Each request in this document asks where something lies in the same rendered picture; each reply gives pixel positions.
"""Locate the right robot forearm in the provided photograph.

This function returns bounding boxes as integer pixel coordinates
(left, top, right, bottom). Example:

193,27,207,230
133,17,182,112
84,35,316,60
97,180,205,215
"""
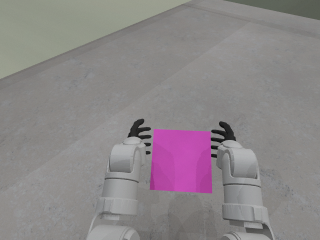
216,140,275,240

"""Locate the robot left upper arm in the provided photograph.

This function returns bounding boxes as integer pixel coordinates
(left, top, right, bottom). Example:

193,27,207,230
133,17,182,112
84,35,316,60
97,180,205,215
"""
87,224,140,240

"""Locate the robot right hand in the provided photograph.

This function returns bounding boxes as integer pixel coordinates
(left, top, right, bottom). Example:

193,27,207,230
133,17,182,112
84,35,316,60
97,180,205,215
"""
210,121,236,158

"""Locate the carton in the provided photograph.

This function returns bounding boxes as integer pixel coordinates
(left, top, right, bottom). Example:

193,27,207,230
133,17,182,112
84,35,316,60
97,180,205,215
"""
149,129,212,194

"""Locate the left robot forearm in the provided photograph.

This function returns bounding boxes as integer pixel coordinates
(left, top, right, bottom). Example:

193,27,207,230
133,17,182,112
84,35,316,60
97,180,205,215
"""
86,136,146,240

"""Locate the robot left hand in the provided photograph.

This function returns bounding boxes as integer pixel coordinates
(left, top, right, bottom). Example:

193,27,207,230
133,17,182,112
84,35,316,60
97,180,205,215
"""
127,118,152,155

